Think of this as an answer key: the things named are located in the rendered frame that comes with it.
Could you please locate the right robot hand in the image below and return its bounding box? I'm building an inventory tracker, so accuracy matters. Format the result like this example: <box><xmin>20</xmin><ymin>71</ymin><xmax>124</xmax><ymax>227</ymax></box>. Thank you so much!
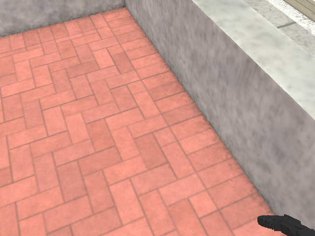
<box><xmin>257</xmin><ymin>214</ymin><xmax>315</xmax><ymax>236</ymax></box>

